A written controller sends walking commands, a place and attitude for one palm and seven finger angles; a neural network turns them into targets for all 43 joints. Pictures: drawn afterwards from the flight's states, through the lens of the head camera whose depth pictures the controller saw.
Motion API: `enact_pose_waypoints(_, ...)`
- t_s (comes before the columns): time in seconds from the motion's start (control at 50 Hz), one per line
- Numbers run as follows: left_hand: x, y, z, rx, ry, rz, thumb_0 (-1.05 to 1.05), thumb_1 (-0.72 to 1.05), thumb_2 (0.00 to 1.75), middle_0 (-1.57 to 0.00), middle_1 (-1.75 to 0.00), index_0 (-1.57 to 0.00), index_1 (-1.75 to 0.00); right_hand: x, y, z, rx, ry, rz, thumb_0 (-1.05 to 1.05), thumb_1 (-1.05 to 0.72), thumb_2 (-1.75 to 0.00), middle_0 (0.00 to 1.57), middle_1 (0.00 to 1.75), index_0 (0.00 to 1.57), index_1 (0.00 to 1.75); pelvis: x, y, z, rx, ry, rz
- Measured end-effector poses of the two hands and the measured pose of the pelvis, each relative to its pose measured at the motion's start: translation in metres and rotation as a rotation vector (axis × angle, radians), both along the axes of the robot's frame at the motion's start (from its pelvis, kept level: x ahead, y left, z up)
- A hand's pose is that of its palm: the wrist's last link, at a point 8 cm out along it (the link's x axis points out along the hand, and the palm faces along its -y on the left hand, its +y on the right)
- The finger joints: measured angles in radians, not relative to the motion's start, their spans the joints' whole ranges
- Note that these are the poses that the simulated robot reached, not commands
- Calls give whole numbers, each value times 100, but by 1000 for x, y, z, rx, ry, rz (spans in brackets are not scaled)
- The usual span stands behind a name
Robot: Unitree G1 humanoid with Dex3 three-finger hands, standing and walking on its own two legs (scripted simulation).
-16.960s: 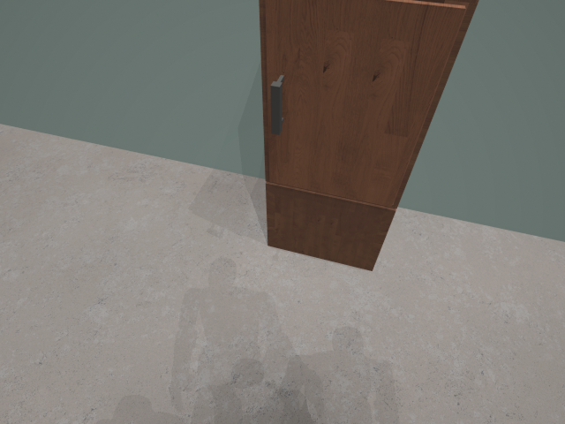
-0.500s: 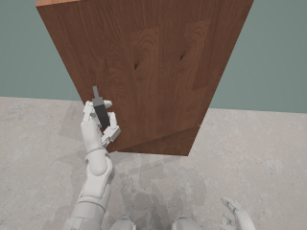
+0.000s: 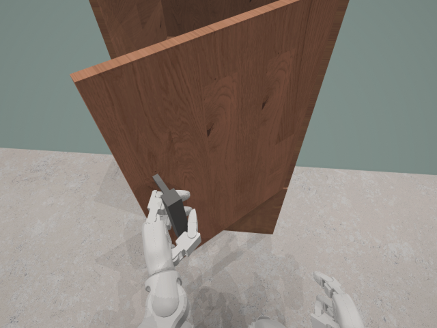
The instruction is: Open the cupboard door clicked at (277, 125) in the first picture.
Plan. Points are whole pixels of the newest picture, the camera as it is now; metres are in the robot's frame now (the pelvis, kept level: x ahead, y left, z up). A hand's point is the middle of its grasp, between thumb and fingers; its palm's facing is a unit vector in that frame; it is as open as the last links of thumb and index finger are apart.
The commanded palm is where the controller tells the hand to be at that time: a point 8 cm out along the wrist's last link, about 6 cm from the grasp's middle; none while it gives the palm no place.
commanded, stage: open thumb and fingers to let go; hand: left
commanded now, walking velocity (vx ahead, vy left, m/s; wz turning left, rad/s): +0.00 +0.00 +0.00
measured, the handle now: (171, 209) +0.32 +0.10 +0.05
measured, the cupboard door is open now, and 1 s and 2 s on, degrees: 42 40 42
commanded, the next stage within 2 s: slide the hand sideways off the handle in 0.76 s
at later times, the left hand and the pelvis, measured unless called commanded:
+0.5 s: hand (187, 226) +0.29 +0.07 +0.05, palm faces +0.29 -0.96 -0.01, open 13.0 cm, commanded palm +0.24 +0.11 +0.05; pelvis -0.01 +0.01 +0.00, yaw +0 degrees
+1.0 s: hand (181, 242) +0.26 +0.07 +0.04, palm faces -0.06 -0.99 -0.10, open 15.8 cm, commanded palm +0.24 +0.11 +0.05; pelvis -0.02 +0.02 -0.01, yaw +0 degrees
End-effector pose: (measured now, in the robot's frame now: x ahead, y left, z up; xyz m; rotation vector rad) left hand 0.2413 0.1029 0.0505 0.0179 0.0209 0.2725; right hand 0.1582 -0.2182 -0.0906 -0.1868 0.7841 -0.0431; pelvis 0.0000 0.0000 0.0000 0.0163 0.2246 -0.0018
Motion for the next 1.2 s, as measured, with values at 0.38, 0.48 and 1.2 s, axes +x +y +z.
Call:
enact_pose_waypoints(0.38, 9, 8, -3, -8, -6, 37, 1, -7, 48, -33, -125, -36, -124, -2, 5, -7, -5, 12, 18, 1, -91, -90, 20, 30, 20, 30, -9, 2, -4, 1, 6, 7)
enact_pose_waypoints(0.48, 11, 9, -4, -10, -9, 29, 0, -31, 38, -32, -120, -34, -119, -9, 6, -8, -10, 27, 6, 1, -91, -90, 20, 30, 20, 30, -10, 6, -5, -2, 6, 3)
enact_pose_waypoints(1.2, -8, 25, -2, -52, -9, -428, -1, -51, 30, -16, -33, -16, -33, -16, 22, 4, -3, -53, -28, 1, -91, -90, 20, 30, 20, 30, -17, 31, -9, -14, -8, -4)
